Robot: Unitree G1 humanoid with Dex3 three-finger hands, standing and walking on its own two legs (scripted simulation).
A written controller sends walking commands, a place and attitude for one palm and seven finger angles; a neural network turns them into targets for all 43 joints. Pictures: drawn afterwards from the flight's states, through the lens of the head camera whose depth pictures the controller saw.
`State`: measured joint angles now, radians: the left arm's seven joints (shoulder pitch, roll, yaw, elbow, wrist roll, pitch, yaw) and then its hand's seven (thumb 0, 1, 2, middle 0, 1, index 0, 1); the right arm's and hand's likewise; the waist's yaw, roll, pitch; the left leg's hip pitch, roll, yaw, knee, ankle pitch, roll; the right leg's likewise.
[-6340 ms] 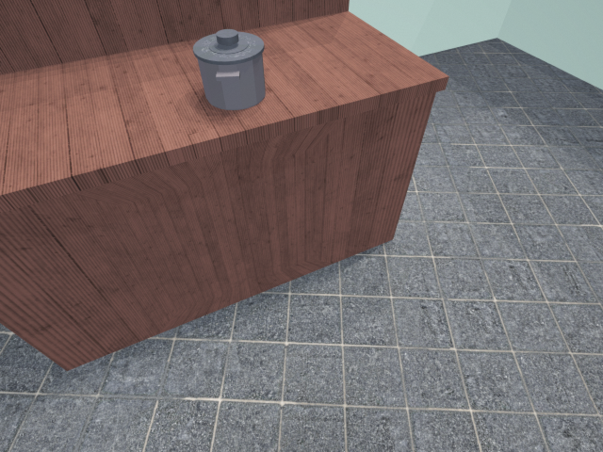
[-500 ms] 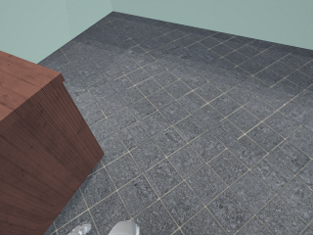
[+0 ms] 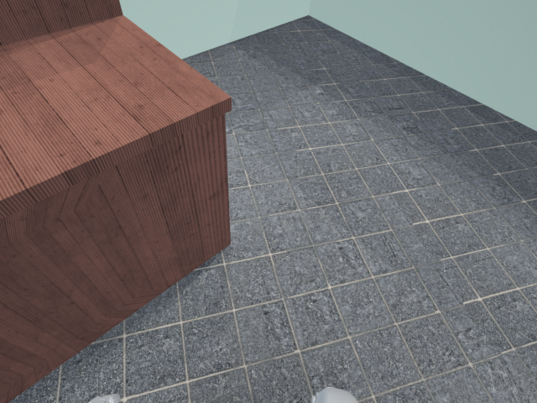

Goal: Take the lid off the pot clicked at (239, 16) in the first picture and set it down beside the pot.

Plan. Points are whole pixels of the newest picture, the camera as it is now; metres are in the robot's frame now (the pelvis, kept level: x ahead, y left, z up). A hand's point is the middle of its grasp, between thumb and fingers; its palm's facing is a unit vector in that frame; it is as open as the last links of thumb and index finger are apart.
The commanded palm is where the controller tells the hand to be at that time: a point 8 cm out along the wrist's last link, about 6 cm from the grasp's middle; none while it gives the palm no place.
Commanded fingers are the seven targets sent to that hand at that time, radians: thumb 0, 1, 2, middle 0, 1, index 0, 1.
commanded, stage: turn to face it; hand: left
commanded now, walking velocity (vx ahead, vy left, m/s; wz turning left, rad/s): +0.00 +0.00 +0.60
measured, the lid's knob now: out of the picture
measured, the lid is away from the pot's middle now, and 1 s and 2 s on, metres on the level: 0.00 0.00 0.00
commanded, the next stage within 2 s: take the last steps up to it in 1.16 s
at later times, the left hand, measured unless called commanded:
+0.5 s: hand out of the picture +0.04 +0.14 -0.13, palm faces +0.30 -0.91 -0.30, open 7.4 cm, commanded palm none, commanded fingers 0.00 0.90 0.90 -0.20 -0.30 -0.20 -0.30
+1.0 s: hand out of the picture -0.13 +0.18 -0.17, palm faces +0.59 -0.76 -0.26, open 7.4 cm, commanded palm none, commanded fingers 0.00 0.90 0.90 -0.20 -0.30 -0.20 -0.30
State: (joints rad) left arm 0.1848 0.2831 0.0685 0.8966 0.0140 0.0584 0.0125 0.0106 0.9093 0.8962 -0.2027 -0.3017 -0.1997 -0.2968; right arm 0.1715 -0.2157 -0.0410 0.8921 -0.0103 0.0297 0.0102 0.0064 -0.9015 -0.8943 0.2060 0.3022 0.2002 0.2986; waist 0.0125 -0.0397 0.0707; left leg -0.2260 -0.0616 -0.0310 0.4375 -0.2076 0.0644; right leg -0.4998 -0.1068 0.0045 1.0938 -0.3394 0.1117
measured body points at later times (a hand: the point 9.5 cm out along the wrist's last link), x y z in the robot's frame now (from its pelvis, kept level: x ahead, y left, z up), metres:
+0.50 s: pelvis +0.00 -0.07 +0.00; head +0.03 -0.11 +0.45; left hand +0.02 +0.19 -0.11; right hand +0.11 -0.33 -0.16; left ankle -0.07 +0.09 -0.64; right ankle +0.03 -0.15 -0.74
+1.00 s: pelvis -0.04 -0.03 +0.00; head -0.03 +0.00 +0.45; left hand -0.16 +0.22 -0.15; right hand +0.20 -0.17 -0.12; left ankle -0.08 +0.05 -0.74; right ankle +0.05 -0.16 -0.67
